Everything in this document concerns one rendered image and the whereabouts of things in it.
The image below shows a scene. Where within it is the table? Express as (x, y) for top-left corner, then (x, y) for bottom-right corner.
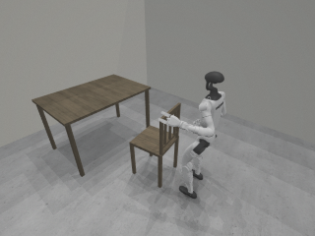
(31, 74), (151, 177)

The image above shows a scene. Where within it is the right robot hand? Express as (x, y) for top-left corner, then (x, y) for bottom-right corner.
(193, 119), (201, 127)

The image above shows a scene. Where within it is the left robot hand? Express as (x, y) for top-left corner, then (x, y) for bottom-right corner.
(158, 111), (181, 127)

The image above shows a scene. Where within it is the robot left shin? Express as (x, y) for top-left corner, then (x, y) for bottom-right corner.
(180, 165), (193, 194)

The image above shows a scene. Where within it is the robot right upper arm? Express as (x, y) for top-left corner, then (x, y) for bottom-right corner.
(218, 91), (226, 118)

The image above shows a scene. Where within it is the robot right foot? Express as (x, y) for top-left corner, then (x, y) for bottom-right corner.
(192, 169), (203, 180)

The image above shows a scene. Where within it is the chair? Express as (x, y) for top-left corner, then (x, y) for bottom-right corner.
(129, 102), (181, 188)

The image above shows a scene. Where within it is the robot left forearm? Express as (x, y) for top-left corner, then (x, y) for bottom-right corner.
(178, 120), (213, 137)

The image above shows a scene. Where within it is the robot left upper arm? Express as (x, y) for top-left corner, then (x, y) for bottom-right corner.
(199, 100), (215, 137)

